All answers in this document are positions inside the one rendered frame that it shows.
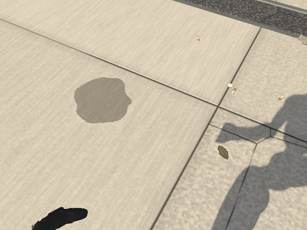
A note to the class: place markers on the robot left hand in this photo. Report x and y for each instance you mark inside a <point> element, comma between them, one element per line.
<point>60,217</point>

